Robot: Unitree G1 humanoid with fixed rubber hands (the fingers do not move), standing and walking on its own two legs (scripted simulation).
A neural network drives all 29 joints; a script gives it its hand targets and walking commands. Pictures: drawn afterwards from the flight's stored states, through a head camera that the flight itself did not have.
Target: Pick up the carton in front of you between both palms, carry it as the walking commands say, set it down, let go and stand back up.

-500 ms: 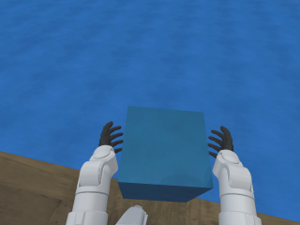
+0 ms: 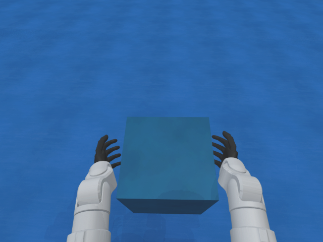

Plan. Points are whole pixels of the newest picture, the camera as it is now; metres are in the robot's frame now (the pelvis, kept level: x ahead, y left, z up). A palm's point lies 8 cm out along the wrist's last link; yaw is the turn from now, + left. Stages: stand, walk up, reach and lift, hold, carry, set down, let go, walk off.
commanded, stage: carry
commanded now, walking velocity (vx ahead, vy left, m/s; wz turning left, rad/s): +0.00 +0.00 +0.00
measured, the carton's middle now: (167, 170) +0.33 -0.01 -0.02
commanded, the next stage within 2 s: none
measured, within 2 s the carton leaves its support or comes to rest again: neither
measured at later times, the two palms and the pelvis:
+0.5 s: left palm (125, 107) +0.72 +0.16 -0.13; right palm (193, 109) +0.71 -0.15 -0.14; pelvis +0.39 +0.02 -0.18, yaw +0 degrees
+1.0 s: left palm (126, 81) +0.86 +0.17 -0.08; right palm (189, 80) +0.88 -0.14 -0.09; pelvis +0.55 +0.00 -0.17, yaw +1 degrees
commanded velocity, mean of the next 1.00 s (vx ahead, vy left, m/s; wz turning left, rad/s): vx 0.00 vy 0.00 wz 0.00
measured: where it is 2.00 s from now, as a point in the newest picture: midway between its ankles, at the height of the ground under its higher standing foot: (160, 215)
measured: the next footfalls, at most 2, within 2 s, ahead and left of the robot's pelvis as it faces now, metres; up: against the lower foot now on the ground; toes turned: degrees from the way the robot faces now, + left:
left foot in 0.38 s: +0.52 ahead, +0.09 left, -0.16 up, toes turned +2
right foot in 0.66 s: +0.58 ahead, -0.10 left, -0.16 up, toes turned +0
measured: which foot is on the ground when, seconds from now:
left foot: down 0.00-0.00, up 0.02-0.36, down 0.38-1.00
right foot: down 0.00-0.38, up 0.40-0.64, down 0.66-1.00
